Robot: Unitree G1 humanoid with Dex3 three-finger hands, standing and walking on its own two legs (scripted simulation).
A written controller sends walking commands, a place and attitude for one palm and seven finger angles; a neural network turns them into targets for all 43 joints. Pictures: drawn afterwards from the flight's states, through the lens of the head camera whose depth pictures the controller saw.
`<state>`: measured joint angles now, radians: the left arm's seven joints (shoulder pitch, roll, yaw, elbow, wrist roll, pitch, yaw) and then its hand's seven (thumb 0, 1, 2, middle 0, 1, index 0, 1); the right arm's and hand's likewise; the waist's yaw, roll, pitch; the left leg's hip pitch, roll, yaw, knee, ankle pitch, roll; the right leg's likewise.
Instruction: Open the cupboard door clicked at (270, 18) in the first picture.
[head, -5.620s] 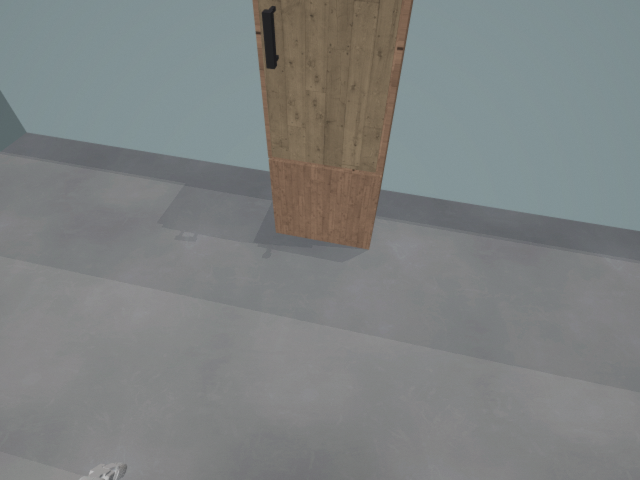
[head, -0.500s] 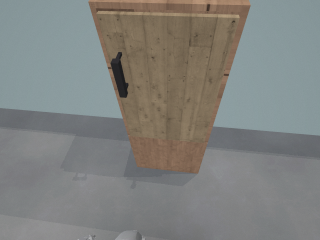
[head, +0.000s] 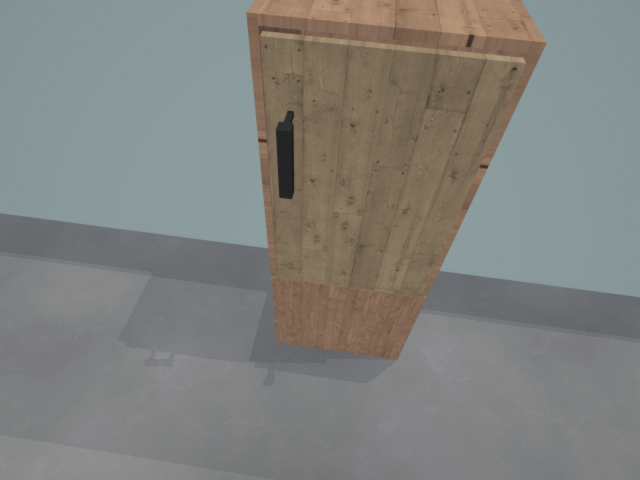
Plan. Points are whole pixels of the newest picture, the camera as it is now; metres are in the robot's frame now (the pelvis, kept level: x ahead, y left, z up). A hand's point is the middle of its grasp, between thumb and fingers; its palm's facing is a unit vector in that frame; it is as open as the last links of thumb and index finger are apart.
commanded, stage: come to a stop and stand still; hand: left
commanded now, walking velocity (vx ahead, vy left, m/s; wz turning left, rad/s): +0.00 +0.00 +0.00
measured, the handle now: (288, 155) +0.60 +0.10 +0.06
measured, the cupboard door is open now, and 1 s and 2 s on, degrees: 0 0 0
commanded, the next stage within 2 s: look again from close up in 0.42 s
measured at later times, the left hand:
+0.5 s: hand out of the picture -0.04 +0.14 -0.17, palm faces +0.03 -0.99 -0.16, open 7.4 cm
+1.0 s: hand out of the picture +0.00 +0.16 -0.17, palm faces +0.03 -0.98 -0.21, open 7.4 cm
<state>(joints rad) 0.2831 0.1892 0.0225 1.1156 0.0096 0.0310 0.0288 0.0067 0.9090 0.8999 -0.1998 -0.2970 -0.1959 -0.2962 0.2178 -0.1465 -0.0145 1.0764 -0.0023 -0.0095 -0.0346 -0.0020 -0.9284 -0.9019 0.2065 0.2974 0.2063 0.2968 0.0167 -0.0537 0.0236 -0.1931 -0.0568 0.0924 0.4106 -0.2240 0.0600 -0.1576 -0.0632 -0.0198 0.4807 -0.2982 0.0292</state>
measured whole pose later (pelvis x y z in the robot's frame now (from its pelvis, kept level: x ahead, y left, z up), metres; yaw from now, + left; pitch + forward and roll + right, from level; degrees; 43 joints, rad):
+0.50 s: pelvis -0.02 -0.02 +0.00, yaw +0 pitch -1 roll +0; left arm 0.31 0.11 0.00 1.15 0.00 0.00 0.04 0.01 0.91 0.90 -0.20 -0.30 -0.20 -0.30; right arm 0.33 -0.11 0.00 1.18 0.00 0.00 -0.03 0.00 -0.91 -0.90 0.20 0.30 0.20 0.30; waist -0.01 -0.01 0.03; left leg -0.19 -0.01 0.08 0.39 -0.18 0.03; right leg -0.13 -0.01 -0.04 0.41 -0.26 -0.01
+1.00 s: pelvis -0.01 -0.01 +0.00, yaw +0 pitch -1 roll +0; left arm 0.30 0.16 0.00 1.07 0.01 -0.02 0.04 0.01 0.91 0.90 -0.20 -0.30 -0.20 -0.30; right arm 0.28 -0.17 0.01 1.09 -0.01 -0.03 -0.02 0.01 -0.93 -0.90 0.20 0.30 0.20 0.30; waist 0.00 0.01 0.00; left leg -0.24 -0.01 0.07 0.50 -0.25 0.04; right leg -0.17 -0.02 -0.04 0.51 -0.33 0.00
